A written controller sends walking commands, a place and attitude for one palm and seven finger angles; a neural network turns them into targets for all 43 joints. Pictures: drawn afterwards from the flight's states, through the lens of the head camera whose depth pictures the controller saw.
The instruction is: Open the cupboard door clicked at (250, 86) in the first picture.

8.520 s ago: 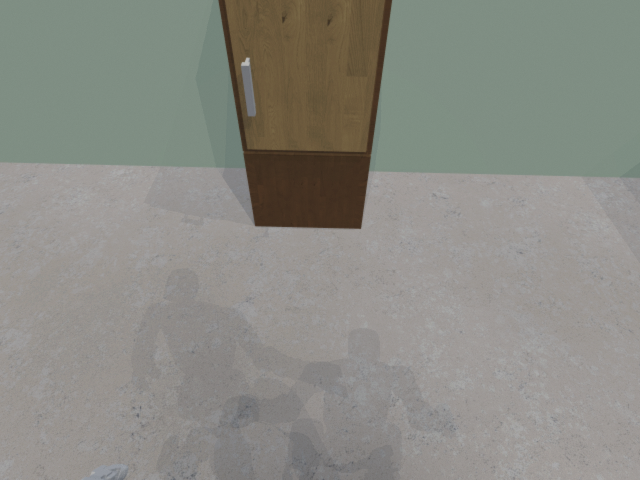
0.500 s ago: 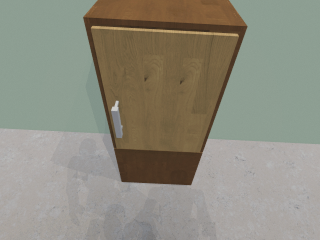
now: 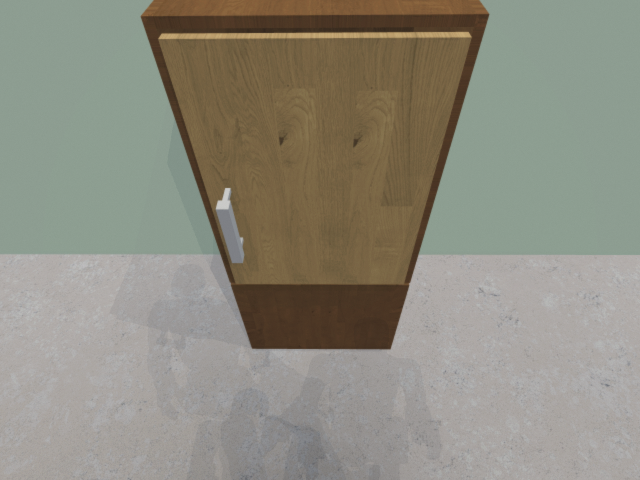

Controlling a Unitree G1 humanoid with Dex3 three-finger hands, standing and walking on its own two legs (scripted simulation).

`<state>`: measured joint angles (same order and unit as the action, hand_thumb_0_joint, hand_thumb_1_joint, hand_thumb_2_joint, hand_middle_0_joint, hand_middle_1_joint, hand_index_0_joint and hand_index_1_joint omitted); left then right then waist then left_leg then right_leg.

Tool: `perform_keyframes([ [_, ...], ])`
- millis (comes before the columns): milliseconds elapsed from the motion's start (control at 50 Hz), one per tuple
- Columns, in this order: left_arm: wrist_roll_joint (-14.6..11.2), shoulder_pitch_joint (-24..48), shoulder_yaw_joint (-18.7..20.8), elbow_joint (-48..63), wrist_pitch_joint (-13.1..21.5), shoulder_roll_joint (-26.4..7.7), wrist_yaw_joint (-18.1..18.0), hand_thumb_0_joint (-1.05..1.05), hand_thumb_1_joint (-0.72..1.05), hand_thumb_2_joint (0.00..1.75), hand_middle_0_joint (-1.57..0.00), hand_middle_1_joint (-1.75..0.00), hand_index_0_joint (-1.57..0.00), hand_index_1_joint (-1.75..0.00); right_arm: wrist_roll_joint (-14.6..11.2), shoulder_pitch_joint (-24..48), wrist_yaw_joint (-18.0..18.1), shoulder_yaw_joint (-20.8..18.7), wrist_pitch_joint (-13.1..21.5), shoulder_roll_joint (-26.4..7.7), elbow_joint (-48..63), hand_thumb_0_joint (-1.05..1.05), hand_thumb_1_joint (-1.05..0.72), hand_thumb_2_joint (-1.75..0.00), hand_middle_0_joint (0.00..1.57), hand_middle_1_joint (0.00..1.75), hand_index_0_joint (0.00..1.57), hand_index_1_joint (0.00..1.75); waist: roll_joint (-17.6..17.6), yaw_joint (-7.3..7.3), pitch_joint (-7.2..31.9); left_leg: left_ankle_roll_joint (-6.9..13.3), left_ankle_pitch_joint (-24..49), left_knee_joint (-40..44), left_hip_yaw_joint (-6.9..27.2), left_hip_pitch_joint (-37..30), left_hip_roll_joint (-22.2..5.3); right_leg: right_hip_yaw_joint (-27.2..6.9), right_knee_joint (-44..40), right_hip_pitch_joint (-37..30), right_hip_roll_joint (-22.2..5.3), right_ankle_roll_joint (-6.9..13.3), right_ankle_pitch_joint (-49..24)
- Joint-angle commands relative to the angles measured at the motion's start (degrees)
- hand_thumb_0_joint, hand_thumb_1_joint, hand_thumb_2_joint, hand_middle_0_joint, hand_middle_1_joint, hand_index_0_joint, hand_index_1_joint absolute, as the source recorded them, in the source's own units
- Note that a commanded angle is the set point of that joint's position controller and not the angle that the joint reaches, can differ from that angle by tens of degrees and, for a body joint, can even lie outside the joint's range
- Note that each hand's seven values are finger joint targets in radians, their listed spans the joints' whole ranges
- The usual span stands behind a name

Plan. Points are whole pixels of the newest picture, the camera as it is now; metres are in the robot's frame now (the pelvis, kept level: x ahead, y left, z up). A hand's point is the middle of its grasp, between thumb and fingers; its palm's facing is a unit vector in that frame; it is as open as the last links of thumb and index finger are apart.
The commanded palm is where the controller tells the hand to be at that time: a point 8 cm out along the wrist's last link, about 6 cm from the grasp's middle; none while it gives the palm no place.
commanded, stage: come to a stop and stand still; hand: left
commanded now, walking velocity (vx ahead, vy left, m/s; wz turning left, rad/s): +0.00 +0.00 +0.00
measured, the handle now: (232, 226) +0.58 +0.21 -0.09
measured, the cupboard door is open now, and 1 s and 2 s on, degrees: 0 0 0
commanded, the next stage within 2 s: look again from close up in 0.38 s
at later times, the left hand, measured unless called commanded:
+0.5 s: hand out of the picture +0.01 +0.18 -0.17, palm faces -0.03 -0.98 -0.22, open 7.4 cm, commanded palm none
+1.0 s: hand out of the picture +0.05 +0.18 -0.16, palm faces -0.03 -0.97 -0.25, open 7.4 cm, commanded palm none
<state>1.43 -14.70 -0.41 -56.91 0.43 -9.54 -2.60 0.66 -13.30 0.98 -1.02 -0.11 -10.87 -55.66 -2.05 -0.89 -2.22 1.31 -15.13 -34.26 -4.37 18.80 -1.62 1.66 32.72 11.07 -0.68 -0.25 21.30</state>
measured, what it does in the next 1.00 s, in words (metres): stands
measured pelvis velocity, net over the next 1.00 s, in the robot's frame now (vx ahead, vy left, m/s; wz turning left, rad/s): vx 0.02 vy -0.02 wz -0.02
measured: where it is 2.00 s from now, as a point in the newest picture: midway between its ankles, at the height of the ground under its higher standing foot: outside the picture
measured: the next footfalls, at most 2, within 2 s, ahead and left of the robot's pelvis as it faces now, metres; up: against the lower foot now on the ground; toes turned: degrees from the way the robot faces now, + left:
none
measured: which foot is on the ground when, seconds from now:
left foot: down 0.00-1.00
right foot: down 0.00-1.00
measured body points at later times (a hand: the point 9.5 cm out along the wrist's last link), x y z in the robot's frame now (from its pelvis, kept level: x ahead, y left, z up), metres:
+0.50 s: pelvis +0.00 -0.01 +0.01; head +0.02 -0.01 +0.46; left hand +0.01 +0.23 -0.15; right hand +0.01 -0.26 -0.15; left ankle +0.03 +0.10 -0.73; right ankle -0.04 -0.12 -0.73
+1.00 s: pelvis +0.02 -0.02 +0.01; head +0.03 -0.02 +0.46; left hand +0.05 +0.23 -0.14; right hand +0.08 -0.27 -0.14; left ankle +0.03 +0.10 -0.73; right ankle -0.04 -0.12 -0.73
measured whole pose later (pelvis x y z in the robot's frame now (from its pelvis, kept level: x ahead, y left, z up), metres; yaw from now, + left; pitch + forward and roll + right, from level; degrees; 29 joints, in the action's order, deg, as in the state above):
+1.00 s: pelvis +0.02 -0.02 +0.01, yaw -1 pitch +0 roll +1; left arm 1.3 -13.3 -0.5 -62.0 1.0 -13.2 -0.9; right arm 0.5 -9.3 1.0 0.2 1.0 -12.5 -62.3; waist 0.7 0.7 -1.1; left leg -0.5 -12.6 -26.1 -5.2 13.5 -2.1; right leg 0.9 26.2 7.0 0.1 1.1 19.3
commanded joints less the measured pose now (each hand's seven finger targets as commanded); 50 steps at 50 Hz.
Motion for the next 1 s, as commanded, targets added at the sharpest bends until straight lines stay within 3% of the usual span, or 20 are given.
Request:
perform_keyframes([
  [0,-0.35,-2.86,1.48,3.56,0.65,-7.41,-0.14,0.0,0.9,0.9,-0.2,-0.3,-0.2,-0.3,0.42,-1.54,-0.09,-0.93,0.91,-5.55,3.92,0.0,-0.9,-0.9,0.2,0.3,0.2,0.3,3.82,0.49,-0.16,1.45,3.85,6.97,6.29,-2.55,-4.14,-4.85,-6.17,5.51,-3.78,2.91,-4.27],
  [40,-0.32,-1.81,1.35,3.91,0.5,-8.01,0.1,0.0,0.9,0.9,-0.2,-0.3,-0.2,-0.3,0.49,-1.56,-0.3,-0.95,0.7,-5.49,3.75,0.0,-0.9,-0.9,0.2,0.3,0.2,0.3,4.76,0.17,-2.65,0.86,-1.44,8.11,5.68,-2.03,-3.26,-6.15,-8.59,8.48,-4.34,3.15,1.84],
  [120,-0.33,-1.5,1.31,4.26,0.32,-8.97,0.4,0.0,0.9,0.9,-0.2,-0.3,-0.2,-0.3,0.69,-2.2,-0.51,-0.68,0.64,-5.84,2.83,0.0,-0.9,-0.9,0.2,0.3,0.2,0.3,5.03,0.12,-4.48,0.61,-4.87,9.63,5.66,-1.95,-2.89,-6.68,-10.47,11.14,-4.24,3.32,7.22],
  [200,-0.39,-2.44,1.31,3.71,0.55,-9.34,0.63,0.0,0.9,0.9,-0.2,-0.3,-0.2,-0.3,0.56,-2.49,-0.43,-0.54,1.3,-6.68,1.95,0.0,-0.9,-0.9,0.2,0.3,0.2,0.3,2.96,0.64,-1.99,1.06,-2.67,11.28,6.5,-2.77,-3.83,-6.02,-9.79,8.16,-3.82,2.96,2.57],
  [380,-0.52,-3.44,1.44,0.61,1.16,-10.05,0.82,0.0,0.9,0.9,-0.2,-0.3,-0.2,-0.3,0.09,-2.26,0.05,-0.43,2.33,-7.87,-1.3,0.0,-0.9,-0.9,0.2,0.3,0.2,0.3,1.93,1.17,2.04,1.24,7.47,10.41,5.72,-6.83,-4.92,-5.69,-9.52,3.56,-4.48,2.74,-7.99],
  [560,-0.42,-3.57,1.35,-2.41,1.35,-10.31,0.86,0.0,0.9,0.9,-0.2,-0.3,-0.2,-0.3,-0.08,-0.93,0.34,-0.54,2.37,-8.09,-3.76,0.0,-0.9,-0.9,0.2,0.3,0.2,0.3,2.53,1.13,2.36,0.93,10.88,9.93,4.78,-9.32,-5.26,-6.1,-10.17,2.39,-5.04,2.67,-13.73],
  [660,-0.38,-3.07,1.33,-2.99,1.23,-10.57,0.95,0.0,0.9,0.9,-0.2,-0.3,-0.2,-0.3,-0.11,0.23,0.37,-0.44,2.24,-8.44,-4.22,0.0,-0.9,-0.9,0.2,0.3,0.2,0.3,2.69,1.23,0.6,0.87,9.96,10.75,4.91,-8.8,-5.41,-6.22,-11.02,2.8,-5.02,2.56,-12.81],
  [980,-0.41,-1.1,1.78,-2.8,1.51,-12.23,0.97,0.0,0.9,0.9,-0.2,-0.3,-0.2,-0.3,0.02,3.2,0.44,-0.53,2.31,-10.17,-4.54,0.0,-0.9,-0.9,0.2,0.3,0.2,0.3,3.15,1.45,2.89,0.52,16.19,10.33,4.38,-11.28,-5.65,-5.89,-10.77,0.04,-5.81,2.28,-21.67],
])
